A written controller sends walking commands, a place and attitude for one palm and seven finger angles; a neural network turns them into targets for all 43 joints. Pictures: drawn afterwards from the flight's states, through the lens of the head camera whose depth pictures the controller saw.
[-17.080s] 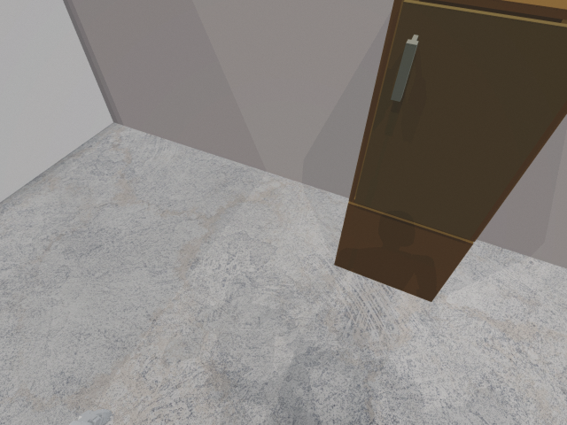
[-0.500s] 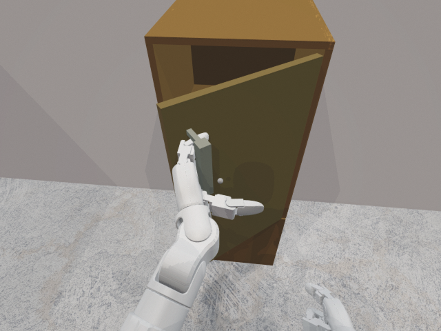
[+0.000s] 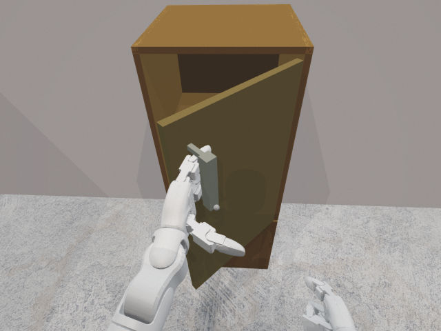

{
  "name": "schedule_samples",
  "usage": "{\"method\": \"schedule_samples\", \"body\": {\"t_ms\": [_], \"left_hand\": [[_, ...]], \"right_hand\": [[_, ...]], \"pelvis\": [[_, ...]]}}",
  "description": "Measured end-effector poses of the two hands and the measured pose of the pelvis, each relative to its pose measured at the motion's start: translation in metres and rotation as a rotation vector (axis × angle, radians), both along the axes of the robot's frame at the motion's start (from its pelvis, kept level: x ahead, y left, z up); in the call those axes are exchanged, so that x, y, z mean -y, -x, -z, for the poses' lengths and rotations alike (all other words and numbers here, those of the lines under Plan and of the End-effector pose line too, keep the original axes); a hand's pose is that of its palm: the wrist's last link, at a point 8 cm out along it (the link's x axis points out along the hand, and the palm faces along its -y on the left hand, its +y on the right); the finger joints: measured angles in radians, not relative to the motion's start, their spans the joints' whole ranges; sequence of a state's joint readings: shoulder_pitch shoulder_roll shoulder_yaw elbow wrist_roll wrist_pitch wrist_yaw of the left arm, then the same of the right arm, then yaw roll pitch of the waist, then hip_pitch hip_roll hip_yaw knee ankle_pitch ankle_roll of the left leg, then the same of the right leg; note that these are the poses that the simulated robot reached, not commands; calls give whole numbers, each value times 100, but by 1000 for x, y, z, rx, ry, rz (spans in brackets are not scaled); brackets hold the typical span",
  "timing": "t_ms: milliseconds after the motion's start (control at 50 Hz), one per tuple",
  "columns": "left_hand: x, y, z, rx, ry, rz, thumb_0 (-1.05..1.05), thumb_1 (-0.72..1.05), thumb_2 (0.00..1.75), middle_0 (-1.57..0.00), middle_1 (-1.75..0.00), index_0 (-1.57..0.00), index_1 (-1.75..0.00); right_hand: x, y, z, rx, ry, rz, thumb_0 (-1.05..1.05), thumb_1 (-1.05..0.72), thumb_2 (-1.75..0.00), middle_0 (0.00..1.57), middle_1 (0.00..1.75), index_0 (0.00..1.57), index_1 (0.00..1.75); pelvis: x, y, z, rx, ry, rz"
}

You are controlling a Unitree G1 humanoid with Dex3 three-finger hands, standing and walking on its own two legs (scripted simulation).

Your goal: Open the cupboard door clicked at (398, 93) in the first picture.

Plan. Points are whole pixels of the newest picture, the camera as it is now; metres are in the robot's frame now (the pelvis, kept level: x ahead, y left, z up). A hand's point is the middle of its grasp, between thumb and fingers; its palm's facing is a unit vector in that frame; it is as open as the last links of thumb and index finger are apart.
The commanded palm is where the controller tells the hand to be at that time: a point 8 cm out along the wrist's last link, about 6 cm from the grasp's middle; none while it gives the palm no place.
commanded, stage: slide the hand sideways off the handle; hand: left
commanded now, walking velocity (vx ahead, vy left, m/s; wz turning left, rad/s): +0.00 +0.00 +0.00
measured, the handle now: (202, 177) +0.35 +0.07 +0.13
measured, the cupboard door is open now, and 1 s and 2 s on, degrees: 46 44 44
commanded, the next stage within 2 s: draw the hand back to the body in 0.74 s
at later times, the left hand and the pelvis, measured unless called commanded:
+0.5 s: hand (182, 228) +0.24 +0.08 +0.13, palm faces -0.03 -1.00 -0.02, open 16.1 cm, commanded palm +0.20 +0.15 +0.13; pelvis +0.03 -0.02 +0.00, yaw +0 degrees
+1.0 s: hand (152, 248) +0.20 +0.12 +0.13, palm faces +0.01 -1.00 -0.06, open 16.3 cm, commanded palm +0.17 +0.18 +0.14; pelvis +0.02 -0.01 -0.01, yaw +1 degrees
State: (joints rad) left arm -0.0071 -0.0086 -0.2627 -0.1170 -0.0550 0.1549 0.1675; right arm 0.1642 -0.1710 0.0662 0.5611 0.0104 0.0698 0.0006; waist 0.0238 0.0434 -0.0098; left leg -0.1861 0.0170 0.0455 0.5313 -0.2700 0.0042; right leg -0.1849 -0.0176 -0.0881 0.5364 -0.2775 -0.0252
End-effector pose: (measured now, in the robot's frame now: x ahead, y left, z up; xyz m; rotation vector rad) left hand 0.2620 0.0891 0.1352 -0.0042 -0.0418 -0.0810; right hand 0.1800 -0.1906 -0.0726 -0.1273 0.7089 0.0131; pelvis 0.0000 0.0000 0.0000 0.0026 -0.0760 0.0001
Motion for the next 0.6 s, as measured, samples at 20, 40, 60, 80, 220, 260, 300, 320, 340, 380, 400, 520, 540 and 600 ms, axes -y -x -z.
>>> {"method": "schedule_samples", "body": {"t_ms": [20,40,60,80,220,260,300,320,340,380,400,520,540,600], "left_hand": [[-1,2,0,0,0,-1,-2,-50,30,-15,-32,-15,-32],[-3,4,0,0,-1,-4,-2,-50,30,-15,-32,-15,-32],[-6,6,0,-2,-3,-11,-2,-50,30,-15,-32,-15,-31],[-8,8,1,-3,-3,-10,-2,-50,30,-16,-32,-15,-31],[-24,20,1,-14,-10,-28,-2,-50,30,-19,-32,-18,-31],[-27,22,2,-16,-8,-32,-2,-50,30,-20,-32,-18,-31],[-30,24,2,-18,-9,-35,-2,-50,30,-20,-32,-19,-32],[-31,25,2,-18,-10,-35,-2,-50,30,-20,-32,-19,-32],[-33,26,3,-19,-10,-35,-2,-50,30,-20,-33,-19,-32],[-36,28,3,-19,-12,-36,-2,-50,30,-21,-33,-20,-32],[-39,30,3,-19,-12,-37,-2,-50,30,-21,-33,-20,-32],[-52,43,5,-27,-23,-60,-2,-50,30,-21,-33,-20,-32],[-55,46,5,-28,-26,-66,-2,-50,30,-21,-33,-20,-32],[-67,54,6,-34,-41,-103,-2,-50,30,-20,-32,-19,-31]], "right_hand": [[1,-1,-1,1,1,2,1,-91,-90,20,30,20,30],[2,-2,-2,2,3,3,1,-91,-90,20,30,20,30],[4,-3,-3,2,5,4,1,-91,-90,20,30,20,30],[5,-5,-4,3,8,5,1,-91,-90,20,30,20,30],[15,-19,-11,33,28,8,1,-91,-90,20,30,20,30],[18,-24,-12,44,33,7,1,-91,-90,20,30,20,30],[20,-28,-13,54,36,6,1,-91,-90,20,30,20,30],[20,-29,-14,58,37,6,1,-91,-90,20,30,20,30],[21,-31,-14,62,38,6,1,-91,-90,20,30,20,30],[22,-33,-14,69,37,8,1,-91,-90,20,30,20,30],[23,-34,-15,73,36,9,1,-91,-90,20,30,20,30],[26,-36,-14,93,30,11,1,-91,-90,20,30,20,30],[27,-36,-13,95,31,11,1,-91,-90,20,30,20,30],[28,-35,-11,99,33,11,1,-91,-90,20,30,20,30]], "pelvis": [[1,-1,0,1,0,3],[2,-1,-1,2,1,5],[3,-2,-1,3,2,6],[4,-3,-1,3,2,7],[9,-10,-3,-1,6,7],[10,-12,-3,-4,5,4],[11,-14,-3,-7,4,4],[12,-15,-3,-8,4,4],[12,-17,-3,-10,3,4],[14,-19,-2,-13,2,5],[14,-20,-2,-15,2,6],[17,-27,-1,-23,1,6],[17,-27,0,-23,1,5],[18,-29,1,-26,2,2]]}}
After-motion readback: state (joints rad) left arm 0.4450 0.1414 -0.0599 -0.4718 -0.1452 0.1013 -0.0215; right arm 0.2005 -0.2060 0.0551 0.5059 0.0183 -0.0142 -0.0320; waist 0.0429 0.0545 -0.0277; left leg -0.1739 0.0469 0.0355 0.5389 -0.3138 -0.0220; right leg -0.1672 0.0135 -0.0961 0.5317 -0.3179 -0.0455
